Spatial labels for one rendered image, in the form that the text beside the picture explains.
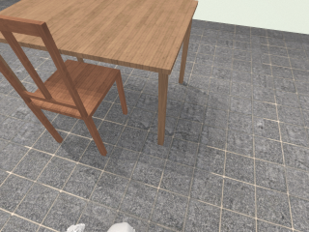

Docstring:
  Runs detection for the chair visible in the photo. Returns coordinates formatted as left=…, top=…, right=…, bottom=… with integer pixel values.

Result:
left=0, top=14, right=128, bottom=156

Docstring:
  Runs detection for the left robot thigh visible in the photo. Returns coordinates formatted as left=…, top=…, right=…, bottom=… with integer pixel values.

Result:
left=107, top=222, right=135, bottom=232

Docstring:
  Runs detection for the table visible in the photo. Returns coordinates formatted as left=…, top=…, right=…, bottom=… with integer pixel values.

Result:
left=0, top=0, right=198, bottom=146

